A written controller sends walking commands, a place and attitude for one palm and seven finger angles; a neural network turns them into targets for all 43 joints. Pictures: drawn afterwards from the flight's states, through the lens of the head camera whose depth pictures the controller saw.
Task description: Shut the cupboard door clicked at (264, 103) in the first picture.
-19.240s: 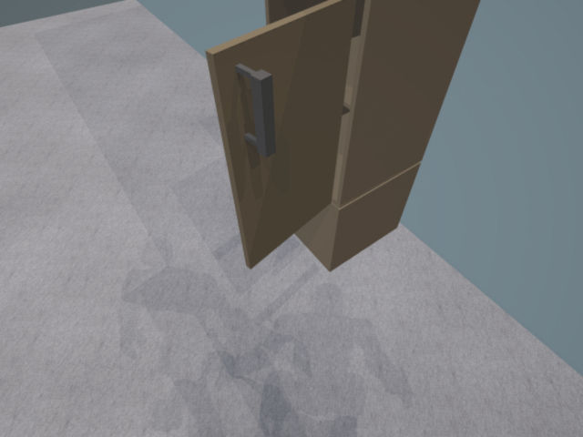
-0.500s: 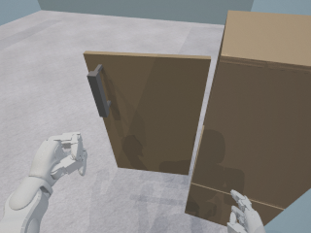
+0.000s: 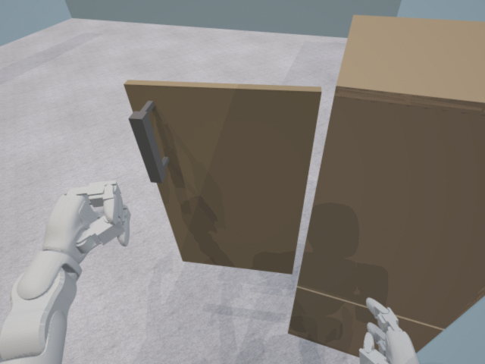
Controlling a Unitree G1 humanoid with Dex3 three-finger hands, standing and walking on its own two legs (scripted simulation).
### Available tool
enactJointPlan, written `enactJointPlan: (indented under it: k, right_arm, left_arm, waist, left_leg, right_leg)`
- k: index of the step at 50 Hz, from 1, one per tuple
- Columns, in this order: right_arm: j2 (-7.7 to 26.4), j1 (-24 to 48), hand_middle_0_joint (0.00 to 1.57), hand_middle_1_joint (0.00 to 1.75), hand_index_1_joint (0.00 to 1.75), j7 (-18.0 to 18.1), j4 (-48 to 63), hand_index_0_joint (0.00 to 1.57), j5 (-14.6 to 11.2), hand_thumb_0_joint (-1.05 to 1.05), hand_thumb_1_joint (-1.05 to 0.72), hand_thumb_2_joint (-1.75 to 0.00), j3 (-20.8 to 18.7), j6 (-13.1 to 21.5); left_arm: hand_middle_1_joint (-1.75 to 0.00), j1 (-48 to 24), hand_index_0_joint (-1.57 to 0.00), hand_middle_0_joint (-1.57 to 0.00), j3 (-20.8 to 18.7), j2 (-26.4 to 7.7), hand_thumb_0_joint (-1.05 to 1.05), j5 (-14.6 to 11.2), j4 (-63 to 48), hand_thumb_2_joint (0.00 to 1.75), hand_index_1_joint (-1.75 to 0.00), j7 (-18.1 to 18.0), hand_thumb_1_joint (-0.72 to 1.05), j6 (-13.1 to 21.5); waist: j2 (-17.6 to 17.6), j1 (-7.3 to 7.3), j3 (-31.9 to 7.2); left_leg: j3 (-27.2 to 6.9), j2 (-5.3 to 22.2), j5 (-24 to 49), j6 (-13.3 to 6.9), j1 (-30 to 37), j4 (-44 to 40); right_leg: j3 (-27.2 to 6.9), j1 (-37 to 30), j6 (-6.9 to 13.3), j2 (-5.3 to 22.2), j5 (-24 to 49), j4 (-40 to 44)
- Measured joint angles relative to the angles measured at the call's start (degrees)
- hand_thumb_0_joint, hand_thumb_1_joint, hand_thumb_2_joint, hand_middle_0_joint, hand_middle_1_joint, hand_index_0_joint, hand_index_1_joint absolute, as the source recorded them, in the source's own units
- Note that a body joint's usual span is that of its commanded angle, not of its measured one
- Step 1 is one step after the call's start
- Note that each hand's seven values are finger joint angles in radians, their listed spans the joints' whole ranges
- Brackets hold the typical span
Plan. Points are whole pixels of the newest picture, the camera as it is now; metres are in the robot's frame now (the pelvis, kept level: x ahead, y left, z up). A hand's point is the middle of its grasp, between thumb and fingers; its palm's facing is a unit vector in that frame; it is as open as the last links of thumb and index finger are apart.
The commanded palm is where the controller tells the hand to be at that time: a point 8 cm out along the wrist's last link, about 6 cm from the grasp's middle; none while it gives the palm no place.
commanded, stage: bring the fist close to the handle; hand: left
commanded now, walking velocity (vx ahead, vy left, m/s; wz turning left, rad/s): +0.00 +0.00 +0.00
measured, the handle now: (153, 142) +0.46 +0.22 +0.15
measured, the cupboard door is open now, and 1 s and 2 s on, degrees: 100 100 87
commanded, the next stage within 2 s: push the door shut along its arc in 1.12 s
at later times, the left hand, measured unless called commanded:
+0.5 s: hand (143, 195) +0.33 +0.20 +0.14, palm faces -0.05 -1.00 -0.03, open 3.1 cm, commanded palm +0.31 +0.24 +0.15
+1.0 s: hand (153, 177) +0.36 +0.19 +0.15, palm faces -0.01 -1.00 -0.04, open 3.1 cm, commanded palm +0.33 +0.24 +0.15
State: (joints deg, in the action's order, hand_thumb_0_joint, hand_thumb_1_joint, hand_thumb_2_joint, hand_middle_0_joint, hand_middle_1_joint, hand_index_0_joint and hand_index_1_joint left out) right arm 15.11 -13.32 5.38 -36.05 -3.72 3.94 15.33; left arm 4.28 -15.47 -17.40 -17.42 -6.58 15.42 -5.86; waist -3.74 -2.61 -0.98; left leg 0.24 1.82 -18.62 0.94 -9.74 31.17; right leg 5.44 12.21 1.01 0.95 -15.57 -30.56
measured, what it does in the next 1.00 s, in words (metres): stands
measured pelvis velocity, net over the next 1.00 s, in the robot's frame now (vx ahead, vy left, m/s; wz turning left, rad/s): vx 0.02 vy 0.02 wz -0.03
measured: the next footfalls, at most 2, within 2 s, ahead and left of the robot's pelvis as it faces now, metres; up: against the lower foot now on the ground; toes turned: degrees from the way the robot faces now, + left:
none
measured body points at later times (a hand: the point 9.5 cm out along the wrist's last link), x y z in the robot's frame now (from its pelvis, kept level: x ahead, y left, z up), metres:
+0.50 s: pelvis +0.01 +0.02 +0.00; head +0.00 +0.00 +0.45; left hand +0.32 +0.25 +0.14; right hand +0.18 -0.21 -0.08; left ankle -0.02 +0.13 -0.73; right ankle +0.01 -0.10 -0.73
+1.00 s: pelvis +0.02 +0.02 +0.00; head +0.01 +0.00 +0.45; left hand +0.35 +0.24 +0.16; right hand +0.18 -0.22 -0.09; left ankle -0.02 +0.13 -0.73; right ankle +0.01 -0.10 -0.73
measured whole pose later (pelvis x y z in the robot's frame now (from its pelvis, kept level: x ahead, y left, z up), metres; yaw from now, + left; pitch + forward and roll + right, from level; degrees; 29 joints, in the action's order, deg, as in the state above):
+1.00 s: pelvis +0.02 +0.02 +0.00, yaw -2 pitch +0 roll +0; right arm 14.5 -13.7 4.0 -36.7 -3.3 2.7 9.5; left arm -11.1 -12.3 -15.4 -13.2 8.0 10.3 -4.2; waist -3.0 -0.5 -2.4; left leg 2.2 0.9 -19.8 -0.2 -10.2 29.7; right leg 3.4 13.7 -0.4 1.7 -16.3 -29.8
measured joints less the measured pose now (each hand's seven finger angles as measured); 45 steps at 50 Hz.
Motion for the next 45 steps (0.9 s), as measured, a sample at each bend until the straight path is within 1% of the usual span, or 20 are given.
enactJointPlan:
  k: [4, 6, 8, 15, 18, 24, 30, 34, 38, 41, 43, 45]
  right_arm:
    - [0.4, 0.2, 0.2, 0.3, 0.3, 0.2, 0.0, 0.2, -0.1, 0.02, -0.9, -0.9, -0.2, -0.3]
    - [0.3, 0.4, 0.2, 0.3, 0.3, 0.3, 0.1, 0.2, 0.0, 0.02, -0.9, -0.9, -0.2, -0.6]
    - [0.2, 0.3, 0.2, 0.3, 0.3, 0.3, 0.2, 0.2, 0.0, 0.02, -0.9, -0.9, -0.3, -0.7]
    - [-0.3, 0.1, 0.2, 0.3, 0.3, 0.1, -0.3, 0.2, 0.1, 0.02, -0.9, -0.9, -0.3, -1.0]
    - [-0.1, 0.1, 0.2, 0.3, 0.3, 0.2, -0.5, 0.2, -0.2, 0.02, -0.9, -0.9, -0.3, -1.3]
    - [-0.5, 0.6, 0.2, 0.3, 0.3, 0.3, -0.7, 0.2, -0.2, 0.02, -0.9, -0.9, -0.1, -2.3]
    - [-1.0, 0.5, 0.2, 0.3, 0.3, -0.2, -0.9, 0.2, 0.3, 0.02, -0.9, -0.9, -0.2, -3.0]
    - [-1.0, 0.0, 0.2, 0.3, 0.3, -0.8, -1.0, 0.2, 0.3, 0.02, -0.9, -0.9, -0.4, -3.6]
    - [-0.8, 0.0, 0.2, 0.3, 0.3, -1.0, -1.0, 0.2, 0.0, 0.01, -0.9, -0.9, -0.6, -4.9]
    - [-0.7, 0.3, 0.2, 0.3, 0.3, -1.1, -0.9, 0.2, 0.1, 0.01, -0.9, -0.9, -0.6, -5.8]
    - [-0.8, 0.1, 0.2, 0.3, 0.3, -1.2, -0.6, 0.2, 0.3, 0.01, -0.9, -0.9, -0.8, -6.1]
    - [-0.8, -0.1, 0.2, 0.3, 0.3, -1.3, -0.4, 0.2, 0.5, 0.02, -0.9, -0.9, -1.0, -6.0]
  left_arm:
    - [-1.5, -1.5, -1.3, -1.3, 1.2, 0.1, 0.02, 0.0, 2.2, 0.9, -1.5, 1.4, 0.9, -1.5]
    - [-1.5, -2.0, -1.3, -1.3, 1.5, 0.0, 0.02, 0.1, 3.0, 0.9, -1.5, 1.5, 0.9, -1.9]
    - [-1.5, -2.6, -1.3, -1.3, 1.5, 0.2, 0.02, 0.2, 3.6, 0.9, -1.5, 1.0, 0.9, -1.7]
    - [-1.5, -6.7, -1.3, -1.3, 0.5, 0.1, 0.02, 1.3, 6.4, 0.9, -1.5, -1.1, 0.9, 0.5]
    - [-1.5, -9.1, -1.3, -1.3, 1.4, 0.1, 0.02, 1.7, 8.5, 0.9, -1.5, -1.1, 0.9, 0.0]
    - [-1.5, -12.6, -1.3, -1.3, 3.0, 0.6, 0.02, 2.2, 12.2, 0.9, -1.5, -1.3, 0.9, -1.6]
    - [-1.5, -15.9, -1.3, -1.3, 3.4, 1.2, 0.02, 3.5, 14.1, 0.9, -1.5, -3.6, 0.9, -0.2]
    - [-1.5, -17.2, -1.3, -1.3, 3.6, 1.6, 0.02, 3.8, 15.1, 0.9, -1.5, -4.2, 0.9, 0.2]
    - [-1.5, -18.7, -1.3, -1.3, 4.0, 1.8, 0.02, 4.0, 17.5, 0.9, -1.5, -4.6, 0.9, -1.2]
    - [-1.5, -18.8, -1.3, -1.3, 3.6, 1.8, 0.02, 4.2, 18.6, 0.9, -1.5, -5.0, 0.9, -2.0]
    - [-1.5, -18.1, -1.3, -1.3, 3.2, 1.8, 0.02, 4.5, 18.1, 0.9, -1.5, -5.3, 0.9, -1.6]
    - [-1.5, -16.9, -1.3, -1.3, 3.0, 1.8, 0.02, 4.6, 16.7, 0.9, -1.5, -5.5, 0.9, -0.6]
  waist:
    - [-0.3, 0.45, -0.1]
    - [-0.1, 0.73, 0.0]
    - [0.3, 0.85, 0.1]
    - [1.1, 0.85, 0.0]
    - [0.8, 0.87, 0.1]
    - [0.8, 1.46, 0.1]
    - [1.3, 1.91, 0.0]
    - [1.1, 2.07, -0.9]
    - [0.8, 2.27, -1.1]
    - [0.8, 2.56, -0.9]
    - [0.9, 2.64, -0.8]
    - [1.0, 2.58, -0.9]
  left_leg:
    - [0.4, -0.2, -0.1, -0.3, -0.5, 0.1]
    - [0.6, -0.3, -0.1, -0.4, -0.7, 0.1]
    - [0.8, -0.5, -0.2, -0.5, -0.7, 0.0]
    - [1.1, -0.6, -0.4, -0.7, -0.7, 0.1]
    - [1.0, -0.9, -0.5, -1.0, -0.9, 0.2]
    - [1.4, -1.3, -0.4, -1.4, -1.5, -0.1]
    - [1.9, -1.4, -0.6, -1.5, -1.5, -0.5]
    - [2.1, -1.4, -0.8, -1.6, -1.3, -0.8]
    - [2.0, -1.5, -0.9, -1.6, -1.3, -0.9]
    - [2.2, -1.4, -0.9, -1.6, -1.4, -1.1]
    - [2.3, -1.3, -0.8, -1.5, -1.3, -1.3]
    - [2.4, -1.2, -0.8, -1.4, -1.1, -1.5]
  right_leg:
    - [-0.4, 0.7, -0.3, 0.2, -0.1, -0.3]
    - [-0.7, 1.1, -0.4, 0.3, -0.1, -0.5]
    - [-0.9, 1.3, -0.5, 0.4, -0.2, -0.6]
    - [-1.1, 1.3, -0.7, 0.6, -0.2, -0.5]
    - [-1.1, 1.3, -1.0, 0.8, -0.2, -0.3]
    - [-1.5, 2.0, -1.4, 1.2, -0.1, -0.2]
    - [-2.0, 2.3, -1.6, 1.3, -0.2, -0.1]
    - [-2.2, 2.3, -1.7, 1.3, -0.3, 0.1]
    - [-2.1, 2.3, -1.8, 1.3, -0.5, 0.3]
    - [-2.3, 2.4, -1.7, 1.2, -0.5, 0.3]
    - [-2.4, 2.5, -1.6, 1.1, -0.4, 0.4]
    - [-2.4, 2.4, -1.6, 1.0, -0.5, 0.5]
